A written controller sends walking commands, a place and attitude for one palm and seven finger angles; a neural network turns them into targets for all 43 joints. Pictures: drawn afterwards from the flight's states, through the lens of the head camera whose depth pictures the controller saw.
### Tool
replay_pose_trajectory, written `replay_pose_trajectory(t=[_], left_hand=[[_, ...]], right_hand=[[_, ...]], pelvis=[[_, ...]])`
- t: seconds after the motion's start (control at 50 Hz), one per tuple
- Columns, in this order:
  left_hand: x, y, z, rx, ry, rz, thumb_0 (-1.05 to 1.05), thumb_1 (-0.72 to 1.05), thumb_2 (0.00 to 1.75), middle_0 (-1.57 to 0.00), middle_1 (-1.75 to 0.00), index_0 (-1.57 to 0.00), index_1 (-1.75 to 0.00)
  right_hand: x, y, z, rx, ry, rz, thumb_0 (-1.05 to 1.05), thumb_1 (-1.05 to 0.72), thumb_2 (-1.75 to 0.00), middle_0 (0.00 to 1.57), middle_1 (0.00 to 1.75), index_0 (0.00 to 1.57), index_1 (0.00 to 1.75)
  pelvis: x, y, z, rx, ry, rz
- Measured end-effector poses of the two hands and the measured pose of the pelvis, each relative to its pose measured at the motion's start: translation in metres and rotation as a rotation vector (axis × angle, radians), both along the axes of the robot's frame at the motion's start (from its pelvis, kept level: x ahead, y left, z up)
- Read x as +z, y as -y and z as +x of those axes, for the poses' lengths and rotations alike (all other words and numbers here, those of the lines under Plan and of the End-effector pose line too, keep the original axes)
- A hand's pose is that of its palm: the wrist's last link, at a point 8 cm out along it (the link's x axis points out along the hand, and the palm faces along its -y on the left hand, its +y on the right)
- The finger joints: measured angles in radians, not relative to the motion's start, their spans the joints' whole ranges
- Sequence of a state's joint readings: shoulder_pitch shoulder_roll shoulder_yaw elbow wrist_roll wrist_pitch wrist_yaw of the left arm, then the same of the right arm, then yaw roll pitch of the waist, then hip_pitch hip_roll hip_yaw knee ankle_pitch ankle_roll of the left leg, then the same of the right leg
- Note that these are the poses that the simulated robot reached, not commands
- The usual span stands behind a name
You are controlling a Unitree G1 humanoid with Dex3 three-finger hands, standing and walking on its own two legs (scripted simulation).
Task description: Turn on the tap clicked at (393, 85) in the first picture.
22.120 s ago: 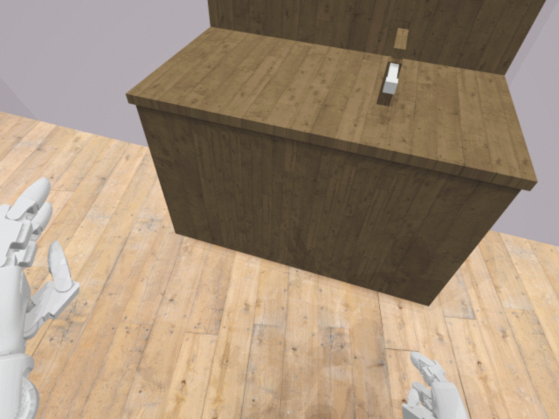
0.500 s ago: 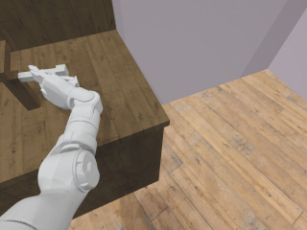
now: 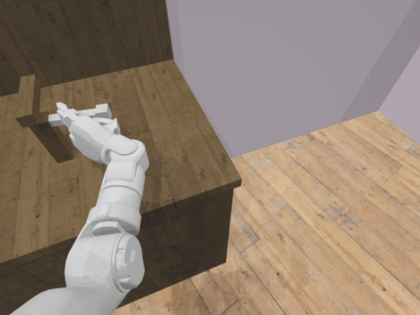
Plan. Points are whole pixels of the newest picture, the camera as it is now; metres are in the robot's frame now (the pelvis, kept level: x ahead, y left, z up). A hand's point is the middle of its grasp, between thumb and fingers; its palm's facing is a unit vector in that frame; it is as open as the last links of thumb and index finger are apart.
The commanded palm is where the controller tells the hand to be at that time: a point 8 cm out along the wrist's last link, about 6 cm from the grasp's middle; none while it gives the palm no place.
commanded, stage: lift the hand up off the lever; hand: left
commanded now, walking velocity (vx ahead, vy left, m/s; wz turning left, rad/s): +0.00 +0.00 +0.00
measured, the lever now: (103, 113) +0.51 +0.23 +0.11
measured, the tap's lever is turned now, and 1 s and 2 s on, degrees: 80 80 80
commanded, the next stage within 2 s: draw the hand back beside the body in 1.82 s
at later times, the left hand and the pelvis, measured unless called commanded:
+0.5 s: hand (115, 124) +0.44 +0.18 +0.14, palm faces +0.82 -0.56 -0.12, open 7.8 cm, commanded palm +0.39 +0.20 +0.15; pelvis -0.01 -0.01 +0.01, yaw +0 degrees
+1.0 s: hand (100, 116) +0.44 +0.20 +0.16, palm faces +0.82 -0.57 -0.09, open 7.8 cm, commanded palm +0.39 +0.21 +0.17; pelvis -0.02 +0.00 +0.01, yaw +0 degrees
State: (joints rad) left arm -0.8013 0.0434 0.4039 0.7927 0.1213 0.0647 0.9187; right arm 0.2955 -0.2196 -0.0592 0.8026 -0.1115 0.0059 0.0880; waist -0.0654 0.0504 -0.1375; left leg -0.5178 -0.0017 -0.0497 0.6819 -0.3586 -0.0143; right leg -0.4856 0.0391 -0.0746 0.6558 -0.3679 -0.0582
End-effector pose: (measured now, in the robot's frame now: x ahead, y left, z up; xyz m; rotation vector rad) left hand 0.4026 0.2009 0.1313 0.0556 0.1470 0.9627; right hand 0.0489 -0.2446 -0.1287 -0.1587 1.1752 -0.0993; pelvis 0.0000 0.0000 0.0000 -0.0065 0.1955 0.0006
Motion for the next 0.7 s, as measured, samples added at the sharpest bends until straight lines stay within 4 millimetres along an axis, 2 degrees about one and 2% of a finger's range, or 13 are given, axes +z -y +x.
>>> replay_pose_trajectory(t=[0.14,0.26,0.34,0.48,0.7], left_hand=[[0.0,0.0,-0.009,0.022,-0.035,-0.031,0.02,0.9,0.9,-0.15,-0.15,-0.16,-0.15],[0.016,-0.001,-0.01,0.027,0.004,0.022,0.02,0.9,0.9,-0.15,-0.15,-0.15,-0.15],[0.022,0.004,-0.011,0.003,-0.004,0.022,0.02,0.9,0.9,-0.15,-0.15,-0.15,-0.15],[0.016,0.01,-0.015,0.014,-0.041,-0.038,0.02,0.9,0.9,-0.15,-0.15,-0.16,-0.15],[0.033,-0.011,-0.022,0.043,0.009,0.007,0.02,0.9,0.9,-0.15,-0.15,-0.15,-0.15]], right_hand=[[0.006,0.001,0.025,0.024,0.071,-0.01,0.01,-0.91,-0.9,0.2,0.3,0.2,0.29],[0.007,0.002,0.033,0.043,0.099,-0.012,0.01,-0.91,-0.9,0.2,0.3,0.2,0.29],[0.006,0.003,0.03,0.043,0.093,-0.009,0.01,-0.91,-0.9,0.2,0.3,0.2,0.29],[0.007,0.008,0.02,0.02,0.084,-0.013,0.01,-0.91,-0.9,0.2,0.3,0.2,0.29],[0.009,0.015,0.004,-0.006,0.073,-0.034,0.01,-0.91,-0.9,0.2,0.3,0.2,0.29]], pelvis=[[0.002,0.004,-0.004,0.005,0.02,0.005],[0.002,0.007,-0.009,0.009,0.02,0.007],[0.003,0.009,-0.011,0.014,0.027,0.009],[0.005,0.012,-0.012,0.007,0.035,0.014],[0.007,0.013,-0.016,0.003,0.051,0.013]])
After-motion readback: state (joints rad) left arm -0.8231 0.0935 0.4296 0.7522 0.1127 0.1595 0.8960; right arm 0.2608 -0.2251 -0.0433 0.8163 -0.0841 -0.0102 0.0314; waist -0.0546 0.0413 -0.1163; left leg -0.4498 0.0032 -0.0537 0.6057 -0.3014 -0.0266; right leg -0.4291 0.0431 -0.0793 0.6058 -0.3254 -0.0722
